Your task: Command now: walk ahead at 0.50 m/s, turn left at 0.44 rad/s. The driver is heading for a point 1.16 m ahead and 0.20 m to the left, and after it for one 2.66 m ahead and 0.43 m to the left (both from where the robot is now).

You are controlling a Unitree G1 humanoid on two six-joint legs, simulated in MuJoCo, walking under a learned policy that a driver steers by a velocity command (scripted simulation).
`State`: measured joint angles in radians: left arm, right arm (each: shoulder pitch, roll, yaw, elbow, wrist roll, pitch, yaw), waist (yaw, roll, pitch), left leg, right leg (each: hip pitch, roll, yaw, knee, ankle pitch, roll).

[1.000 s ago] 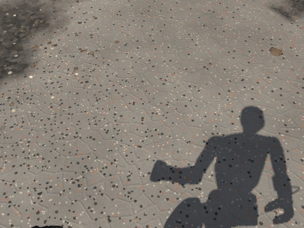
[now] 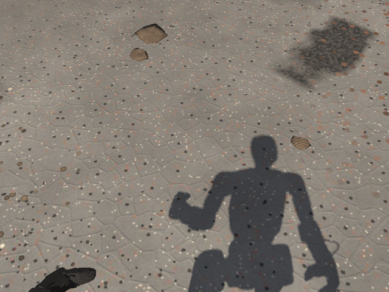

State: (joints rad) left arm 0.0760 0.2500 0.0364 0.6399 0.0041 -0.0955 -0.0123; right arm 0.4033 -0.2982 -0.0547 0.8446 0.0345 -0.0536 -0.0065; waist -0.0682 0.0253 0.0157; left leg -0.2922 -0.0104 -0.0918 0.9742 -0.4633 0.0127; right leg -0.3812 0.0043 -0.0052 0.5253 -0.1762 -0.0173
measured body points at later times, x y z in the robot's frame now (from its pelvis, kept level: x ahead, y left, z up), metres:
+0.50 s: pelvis +0.24 +0.08 -0.01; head +0.29 +0.10 +0.43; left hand +0.22 +0.37 -0.14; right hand +0.51 -0.12 -0.09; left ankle +0.31 +0.17 -0.73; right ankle +0.12 -0.12 -0.64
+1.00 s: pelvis +0.50 +0.12 -0.01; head +0.54 +0.13 +0.44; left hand +0.60 +0.43 -0.10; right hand +0.67 -0.12 -0.13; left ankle +0.33 +0.20 -0.66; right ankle +0.63 +0.08 -0.73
